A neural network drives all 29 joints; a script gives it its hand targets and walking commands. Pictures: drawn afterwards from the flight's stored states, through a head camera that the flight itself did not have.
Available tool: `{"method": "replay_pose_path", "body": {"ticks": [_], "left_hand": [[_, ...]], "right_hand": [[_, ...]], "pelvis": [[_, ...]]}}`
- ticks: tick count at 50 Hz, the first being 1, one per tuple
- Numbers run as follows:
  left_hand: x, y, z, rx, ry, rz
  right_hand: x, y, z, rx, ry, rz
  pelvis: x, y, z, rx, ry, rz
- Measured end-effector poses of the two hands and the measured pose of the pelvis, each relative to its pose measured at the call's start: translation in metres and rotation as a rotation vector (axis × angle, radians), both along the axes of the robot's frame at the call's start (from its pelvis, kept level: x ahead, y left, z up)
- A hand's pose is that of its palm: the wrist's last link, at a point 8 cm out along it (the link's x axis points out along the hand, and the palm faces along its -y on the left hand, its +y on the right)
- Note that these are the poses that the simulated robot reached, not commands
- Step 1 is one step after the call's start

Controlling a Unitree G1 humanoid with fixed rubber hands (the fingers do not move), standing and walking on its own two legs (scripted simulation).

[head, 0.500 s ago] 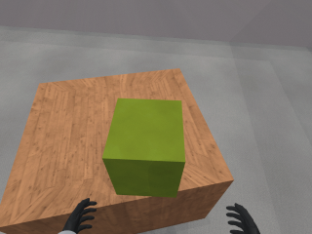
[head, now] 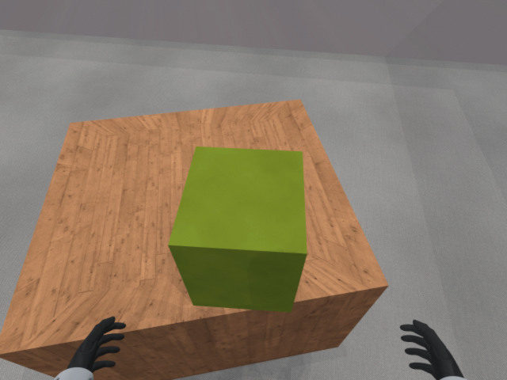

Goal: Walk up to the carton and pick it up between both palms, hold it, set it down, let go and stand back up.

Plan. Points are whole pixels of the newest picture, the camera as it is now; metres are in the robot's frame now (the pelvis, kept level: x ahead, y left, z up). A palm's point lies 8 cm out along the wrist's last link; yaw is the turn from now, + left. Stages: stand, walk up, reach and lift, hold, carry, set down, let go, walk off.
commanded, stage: stand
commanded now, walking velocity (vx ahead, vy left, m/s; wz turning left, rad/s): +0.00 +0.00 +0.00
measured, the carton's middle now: (245, 232) +0.41 +0.04 -0.07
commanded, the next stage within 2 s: none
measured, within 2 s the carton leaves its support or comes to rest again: neither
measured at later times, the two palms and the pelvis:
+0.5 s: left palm (89, 368) +0.15 +0.27 -0.07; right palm out of the picture +0.16 -0.29 -0.08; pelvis +0.02 -0.01 +0.01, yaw +0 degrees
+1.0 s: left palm out of the picture +0.12 +0.27 -0.08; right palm out of the picture +0.12 -0.31 -0.09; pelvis +0.02 -0.02 +0.02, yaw +0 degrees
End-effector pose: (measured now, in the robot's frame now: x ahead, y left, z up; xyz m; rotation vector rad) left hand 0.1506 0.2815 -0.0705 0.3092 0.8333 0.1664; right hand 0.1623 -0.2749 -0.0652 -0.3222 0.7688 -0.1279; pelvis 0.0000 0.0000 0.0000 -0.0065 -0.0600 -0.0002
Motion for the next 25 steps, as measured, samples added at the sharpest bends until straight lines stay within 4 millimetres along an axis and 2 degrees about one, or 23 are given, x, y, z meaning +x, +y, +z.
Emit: {"method": "replay_pose_path", "body": {"ticks": [8, 25], "left_hand": [[0.004, -0.003, 0.000, -0.005, 0.016, 0.002], [0.001, -0.008, -0.001, 0.002, 0.090, 0.035]], "right_hand": [[0.001, -0.008, 0.001, -0.008, 0.024, -0.009], [-0.007, -0.018, -0.011, 0.001, 0.126, -0.040]], "pelvis": [[0.007, -0.004, 0.004, 0.003, -0.003, 0.004], [0.019, -0.012, 0.012, 0.012, -0.009, 0.009]]}}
